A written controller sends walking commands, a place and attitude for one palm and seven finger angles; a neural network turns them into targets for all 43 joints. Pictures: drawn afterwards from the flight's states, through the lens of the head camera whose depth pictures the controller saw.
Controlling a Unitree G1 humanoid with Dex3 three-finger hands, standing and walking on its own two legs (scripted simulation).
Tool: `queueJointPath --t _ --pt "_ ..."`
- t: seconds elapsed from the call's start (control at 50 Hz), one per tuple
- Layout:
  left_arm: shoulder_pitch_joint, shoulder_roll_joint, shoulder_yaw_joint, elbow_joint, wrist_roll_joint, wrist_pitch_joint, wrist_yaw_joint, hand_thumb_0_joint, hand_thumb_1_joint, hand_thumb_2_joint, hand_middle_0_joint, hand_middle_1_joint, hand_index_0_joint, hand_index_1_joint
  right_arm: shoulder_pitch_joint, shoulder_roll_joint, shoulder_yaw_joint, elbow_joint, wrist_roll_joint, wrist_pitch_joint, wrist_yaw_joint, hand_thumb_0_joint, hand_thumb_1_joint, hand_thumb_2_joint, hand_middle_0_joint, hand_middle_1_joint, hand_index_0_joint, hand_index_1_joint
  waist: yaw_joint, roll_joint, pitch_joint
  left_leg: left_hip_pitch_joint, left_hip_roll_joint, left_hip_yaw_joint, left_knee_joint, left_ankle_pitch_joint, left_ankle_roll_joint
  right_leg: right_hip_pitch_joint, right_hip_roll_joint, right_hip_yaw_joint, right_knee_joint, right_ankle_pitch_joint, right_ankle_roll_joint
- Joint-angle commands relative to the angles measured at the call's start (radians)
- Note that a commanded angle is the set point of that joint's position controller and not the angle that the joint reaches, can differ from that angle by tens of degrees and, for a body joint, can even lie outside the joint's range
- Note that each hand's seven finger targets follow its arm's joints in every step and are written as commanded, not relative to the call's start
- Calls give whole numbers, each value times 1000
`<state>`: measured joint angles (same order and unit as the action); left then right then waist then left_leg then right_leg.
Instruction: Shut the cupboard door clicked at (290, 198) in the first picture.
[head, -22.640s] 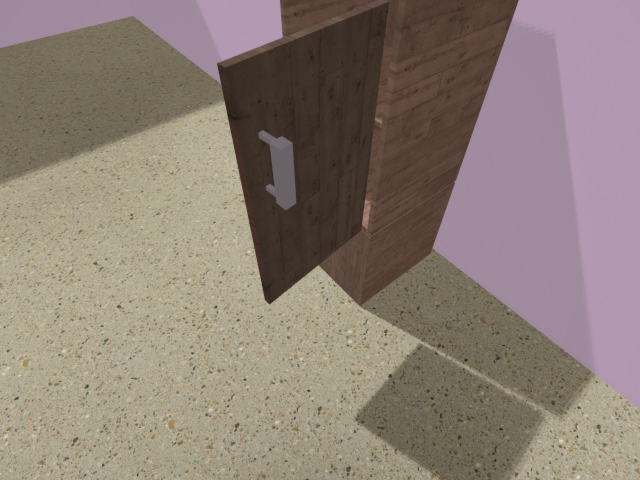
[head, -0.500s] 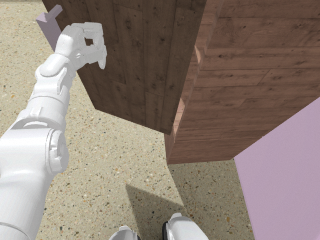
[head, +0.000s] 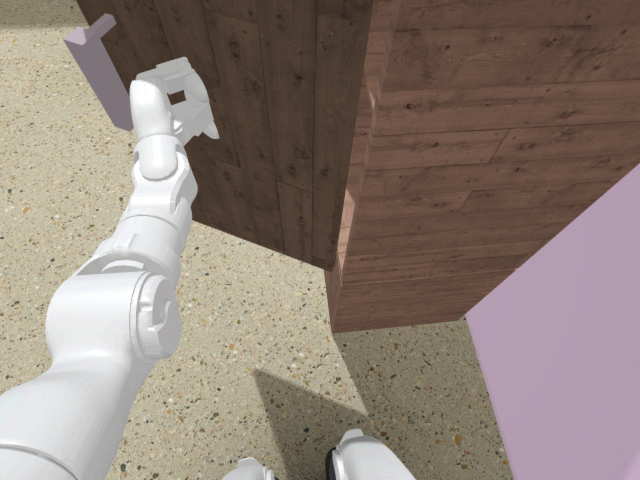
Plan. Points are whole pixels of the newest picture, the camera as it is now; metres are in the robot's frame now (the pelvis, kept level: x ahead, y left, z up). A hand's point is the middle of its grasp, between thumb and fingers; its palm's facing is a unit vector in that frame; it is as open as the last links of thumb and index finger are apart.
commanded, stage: pull the fist back off the door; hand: left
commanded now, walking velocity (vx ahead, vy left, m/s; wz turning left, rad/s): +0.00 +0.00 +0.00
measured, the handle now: (117, 74) +0.62 +0.17 +0.11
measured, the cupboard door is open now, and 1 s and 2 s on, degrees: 62 62 62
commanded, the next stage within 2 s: draw the hand back to the body in 0.48 s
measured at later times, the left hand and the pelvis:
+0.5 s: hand (203, 162) +0.46 +0.07 +0.12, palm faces +0.07 -1.00 +0.00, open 3.1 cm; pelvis +0.01 +0.00 +0.02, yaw +1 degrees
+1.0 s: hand (118, 219) +0.38 +0.13 +0.15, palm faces +0.09 -1.00 -0.01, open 3.1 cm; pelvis +0.00 +0.01 +0.03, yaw +0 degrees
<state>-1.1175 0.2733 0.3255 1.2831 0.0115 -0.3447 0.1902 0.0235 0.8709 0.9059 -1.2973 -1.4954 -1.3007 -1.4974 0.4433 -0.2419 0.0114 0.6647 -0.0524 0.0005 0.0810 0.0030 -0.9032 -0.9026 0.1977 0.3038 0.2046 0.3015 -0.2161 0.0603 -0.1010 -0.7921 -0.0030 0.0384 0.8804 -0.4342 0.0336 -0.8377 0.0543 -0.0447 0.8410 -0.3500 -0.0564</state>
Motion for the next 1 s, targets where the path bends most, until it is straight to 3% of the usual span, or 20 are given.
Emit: queueJointPath --t 0.0,0.02,0.1,0.18,0.2,0.3,0.36,0.38,0.46,0.48,0.54,0.58,0.62,0.66,0.68,0.78,0.88,0.92,0.94,0.98 --pt "-428 186 -8 -262 -22 -106 -21 0 900 900 -1300 -1500 -1300 -1500 173 -174 -62 -59 8 -20 -12 0 -900 -900 200 300 200 300 13 -94 -467 179 -18 -42 -100 280 9 413 -12 70 -125 367 51" --pt "-380 183 -1 -253 -21 -108 -22 0 900 900 -1300 -1500 -1300 -1500 171 -171 -63 -62 9 -20 -10 0 -900 -900 200 300 200 300 29 -90 -453 161 -22 -34 -110 268 8 435 -14 76 -131 366 50" --pt "-274 137 -27 -255 -33 -94 -35 0 900 900 -1300 -1500 -1300 -1500 155 -168 -69 -74 22 -11 -12 0 -900 -900 200 300 200 300 40 -125 -392 155 -27 -17 -134 230 11 454 -21 83 -166 339 53" --pt "-261 47 -93 -404 -58 -118 -42 0 900 900 -1300 -1500 -1300 -1500 122 -150 -73 -85 28 -14 -17 0 -900 -900 200 300 200 300 61 -45 -431 267 -26 -19 -143 289 7 454 -19 69 -161 381 44" --pt "-256 14 -123 -434 -65 -123 -41 0 900 900 -1300 -1500 -1300 -1500 111 -147 -74 -85 30 -18 -17 0 -900 -900 200 300 200 300 54 -49 -423 286 -25 -21 -144 289 8 438 -18 65 -164 373 45" --pt "-148 -34 -166 -570 -65 -127 -23 0 900 900 -1300 -1500 -1300 -1500 71 -140 -81 -87 35 -26 -24 0 -900 -900 200 300 200 300 80 -40 -436 367 -19 -23 -154 367 3 447 -18 48 -153 434 42" --pt "-88 -38 -174 -597 -62 -104 -8 0 900 900 -1300 -1500 -1300 -1500 43 -139 -79 -88 41 -26 -31 0 -900 -900 200 300 200 300 88 -66 -387 364 -17 -24 -170 352 2 446 -22 46 -164 416 43" --pt "-73 -83 -211 -611 -63 -94 -5 0 900 900 -1300 -1500 -1300 -1500 26 -133 -77 -94 41 -27 -32 0 -900 -900 200 300 200 300 85 -76 -369 366 -18 -22 -176 338 2 442 -22 43 -169 406 44" --pt "-120 -31 -168 -599 -61 -78 22 0 900 900 -1300 -1500 -1300 -1500 -8 -133 -68 -89 43 -29 -48 0 -900 -900 200 300 200 300 84 -118 -325 336 -22 -24 -188 282 4 452 -30 52 -183 362 47" --pt "-144 -63 -203 -602 -60 -79 20 0 900 900 -1300 -1500 -1300 -1500 -18 -128 -63 -90 42 -32 -50 0 -900 -900 200 300 200 300 76 -110 -323 338 -23 -24 -188 269 4 444 -31 55 -182 354 48" --pt "-157 -46 -191 -557 -51 -85 18 0 900 900 -1300 -1500 -1300 -1500 -22 -130 -62 -81 40 -36 -54 0 -900 -900 200 300 200 300 78 -108 -330 342 -22 -35 -182 273 1 430 -33 49 -170 346 43" --pt "-160 -81 -211 -505 -57 -81 9 0 900 900 -1300 -1500 -1300 -1500 -33 -125 -57 -79 41 -42 -53 0 -900 -900 200 300 200 300 72 -106 -324 337 -24 -36 -178 264 -1 408 -34 47 -168 335 43" --pt "-38 -2 -131 -529 -67 -75 -7 0 900 900 -1300 -1500 -1300 -1500 -37 -135 -60 -102 45 -39 -52 0 -900 -900 200 300 200 300 129 -88 -388 343 -26 -26 -185 312 -4 483 -34 53 -159 384 34" --pt "78 -21 -144 -608 -78 -63 -34 0 900 900 -1300 -1500 -1300 -1500 -54 -128 -58 -132 52 -35 -51 0 -900 -900 200 300 200 300 157 -82 -430 372 -21 -22 -198 383 -7 536 -34 47 -150 447 31" --pt "109 -49 -170 -657 -88 -53 -49 0 900 900 -1300 -1500 -1300 -1500 -62 -124 -58 -145 57 -35 -48 0 -900 -900 200 300 200 300 162 -83 -414 384 -18 -20 -203 401 -7 541 -32 44 -157 462 31" --pt "275 -32 -176 -880 -135 26 -98 0 900 900 -1300 -1500 -1300 -1500 -122 -123 -55 -191 84 -30 -64 0 -900 -900 200 300 200 300 179 -164 -307 384 -11 -11 -262 355 3 602 -35 48 -223 438 40" --pt "324 -42 -226 -1106 -153 85 -127 0 900 900 -1300 -1500 -1300 -1500 -200 -109 -42 -205 98 -53 -97 0 -900 -900 200 300 200 300 182 -64 -244 471 -8 -18 -312 285 8 587 -39 48 -283 316 36" --pt "370 -21 -213 -1163 -164 103 -138 0 900 900 -1300 -1500 -1300 -1500 -218 -110 -41 -204 102 -68 -107 0 -900 -900 200 300 200 300 193 -89 -241 494 -6 -30 -331 273 8 601 -38 44 -299 282 33" --pt "408 -12 -214 -1198 -166 114 -146 0 900 900 -1300 -1500 -1300 -1500 -232 -111 -38 -209 102 -71 -113 0 -900 -900 200 300 200 300 199 -53 -245 513 -7 -27 -338 276 8 612 -41 45 -305 279 32" --pt "480 -19 -218 -1233 -179 147 -165 0 900 900 -1300 -1500 -1300 -1500 -258 -105 -30 -212 109 -81 -118 0 -900 -900 200 300 200 300 210 -59 -219 522 -7 -35 -355 282 6 622 -43 40 -312 284 30"
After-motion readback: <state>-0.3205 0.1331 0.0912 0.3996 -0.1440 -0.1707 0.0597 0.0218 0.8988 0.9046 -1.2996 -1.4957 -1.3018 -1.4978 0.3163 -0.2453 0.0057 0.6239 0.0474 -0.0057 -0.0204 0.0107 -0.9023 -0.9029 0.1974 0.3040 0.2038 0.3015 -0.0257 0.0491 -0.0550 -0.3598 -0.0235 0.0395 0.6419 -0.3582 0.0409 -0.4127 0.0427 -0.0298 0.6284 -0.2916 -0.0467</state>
